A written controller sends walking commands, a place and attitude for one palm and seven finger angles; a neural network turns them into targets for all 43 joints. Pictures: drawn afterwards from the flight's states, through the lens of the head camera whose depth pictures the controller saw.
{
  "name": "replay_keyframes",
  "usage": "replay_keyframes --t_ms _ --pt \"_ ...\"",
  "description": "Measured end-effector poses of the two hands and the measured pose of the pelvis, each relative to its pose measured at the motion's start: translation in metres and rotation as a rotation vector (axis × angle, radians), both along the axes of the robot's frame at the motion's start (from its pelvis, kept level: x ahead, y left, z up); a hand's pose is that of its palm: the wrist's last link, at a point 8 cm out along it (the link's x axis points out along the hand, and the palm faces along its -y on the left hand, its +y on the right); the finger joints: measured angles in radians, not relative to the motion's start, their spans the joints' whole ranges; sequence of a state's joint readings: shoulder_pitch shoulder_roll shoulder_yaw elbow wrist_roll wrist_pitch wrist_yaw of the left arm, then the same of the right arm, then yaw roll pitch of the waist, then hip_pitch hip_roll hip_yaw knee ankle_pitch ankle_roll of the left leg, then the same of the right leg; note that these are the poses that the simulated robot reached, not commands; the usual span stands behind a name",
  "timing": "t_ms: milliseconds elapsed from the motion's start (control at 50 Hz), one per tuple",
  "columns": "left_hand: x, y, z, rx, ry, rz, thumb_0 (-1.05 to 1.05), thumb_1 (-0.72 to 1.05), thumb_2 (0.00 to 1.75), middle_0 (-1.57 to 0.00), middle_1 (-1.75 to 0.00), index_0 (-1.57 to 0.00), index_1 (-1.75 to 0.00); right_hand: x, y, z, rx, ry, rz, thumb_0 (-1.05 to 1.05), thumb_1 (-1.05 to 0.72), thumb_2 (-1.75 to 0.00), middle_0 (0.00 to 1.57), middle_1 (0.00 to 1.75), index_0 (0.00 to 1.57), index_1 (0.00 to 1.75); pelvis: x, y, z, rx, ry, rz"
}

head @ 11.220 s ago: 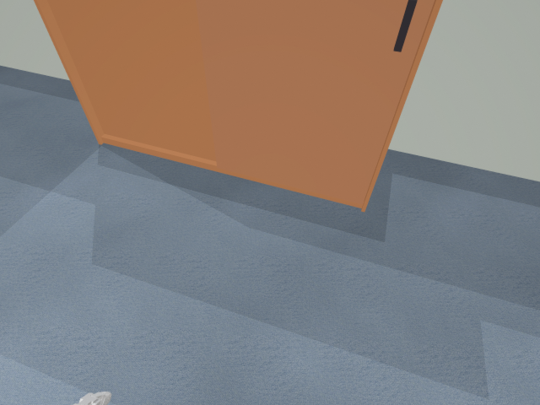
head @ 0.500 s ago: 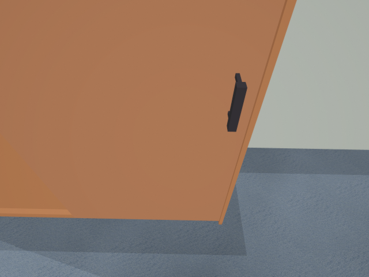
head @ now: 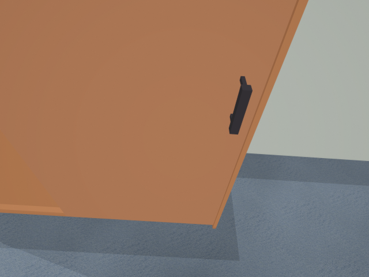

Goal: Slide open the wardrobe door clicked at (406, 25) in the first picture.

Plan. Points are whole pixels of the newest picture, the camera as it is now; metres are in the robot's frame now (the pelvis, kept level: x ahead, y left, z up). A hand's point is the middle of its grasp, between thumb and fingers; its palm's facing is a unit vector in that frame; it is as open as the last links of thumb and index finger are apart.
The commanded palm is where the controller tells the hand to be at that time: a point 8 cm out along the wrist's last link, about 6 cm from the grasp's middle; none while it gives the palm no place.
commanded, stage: come to a stop and stand still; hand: right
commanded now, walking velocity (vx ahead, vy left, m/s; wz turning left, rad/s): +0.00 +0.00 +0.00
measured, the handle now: (238, 105) +0.51 -0.09 +0.12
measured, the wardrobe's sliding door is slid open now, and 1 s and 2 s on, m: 0.00 0.00 0.00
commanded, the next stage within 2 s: look again from close up in 0.72 s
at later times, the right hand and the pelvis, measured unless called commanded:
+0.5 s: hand out of the picture +0.02 -0.16 -0.17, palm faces +0.00 +0.98 -0.18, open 7.3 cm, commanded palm none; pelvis +0.02 +0.01 +0.01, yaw +1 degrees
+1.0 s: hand out of the picture +0.03 -0.17 -0.17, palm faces +0.00 +0.98 -0.20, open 7.4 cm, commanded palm none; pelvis +0.03 +0.01 +0.01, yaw +1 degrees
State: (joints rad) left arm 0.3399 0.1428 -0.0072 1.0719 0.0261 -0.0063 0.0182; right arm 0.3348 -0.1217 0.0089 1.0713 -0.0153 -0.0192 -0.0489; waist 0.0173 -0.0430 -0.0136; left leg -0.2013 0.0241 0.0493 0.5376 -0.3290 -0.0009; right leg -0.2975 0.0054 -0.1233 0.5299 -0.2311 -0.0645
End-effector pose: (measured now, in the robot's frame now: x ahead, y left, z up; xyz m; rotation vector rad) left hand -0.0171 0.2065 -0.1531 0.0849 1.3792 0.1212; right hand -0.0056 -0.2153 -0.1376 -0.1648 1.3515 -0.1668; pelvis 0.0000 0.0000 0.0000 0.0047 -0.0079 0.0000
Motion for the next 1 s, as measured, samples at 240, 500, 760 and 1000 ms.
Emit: replay_keyframes --t_ms 240,500,760,1000 --pt "0.036 0.024 0.012 0.055 -0.054 -0.013 0.01 0.91 0.9 -0.2 -0.29 -0.2 -0.3 0.023 0.002 0.0 0.01 -0.009 0.025 0.01 -0.92 -0.9 0.2 0.29 0.2 0.3 0.012 0.005 0.004 -0.009 -0.005 0.017" --pt "0.052 0.03 0.018 0.075 -0.039 -0.02 0.0 0.91 0.9 -0.2 -0.29 -0.2 -0.3 0.026 0.008 -0.003 0.031 0.024 0.024 0.01 -0.91 -0.9 0.2 0.29 0.2 0.3 0.023 0.01 0.006 -0.007 -0.003 0.02" --pt "0.055 0.031 0.018 0.076 -0.032 -0.018 0.0 0.91 0.9 -0.2 -0.29 -0.2 -0.3 0.032 0.004 -0.002 0.019 0.024 0.025 0.01 -0.91 -0.9 0.2 0.29 0.2 0.3 0.027 0.01 0.007 -0.008 -0.006 0.021" --pt "0.051 0.031 0.018 0.07 -0.019 -0.018 0.0 0.91 0.9 -0.2 -0.29 -0.2 -0.3 0.033 0.002 0.0 0.013 0.022 0.025 0.0 -0.91 -0.9 0.2 0.29 0.2 0.3 0.026 0.011 0.008 -0.01 -0.006 0.02"
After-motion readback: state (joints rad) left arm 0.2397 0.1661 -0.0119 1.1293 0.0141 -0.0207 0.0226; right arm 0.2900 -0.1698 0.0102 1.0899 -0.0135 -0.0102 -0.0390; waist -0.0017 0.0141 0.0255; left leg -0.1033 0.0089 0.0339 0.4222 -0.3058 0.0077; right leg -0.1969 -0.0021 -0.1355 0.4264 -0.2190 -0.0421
